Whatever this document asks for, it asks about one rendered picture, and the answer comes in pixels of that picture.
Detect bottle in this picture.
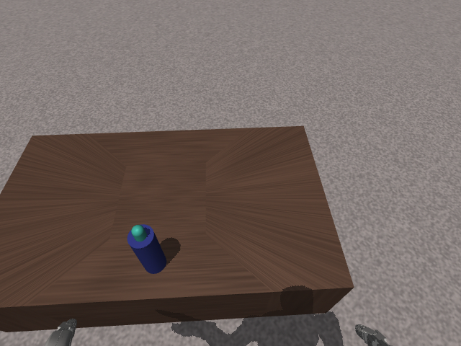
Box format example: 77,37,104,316
127,224,166,274

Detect right robot hand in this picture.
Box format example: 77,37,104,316
355,324,392,346

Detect left robot hand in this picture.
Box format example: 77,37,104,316
44,319,77,346

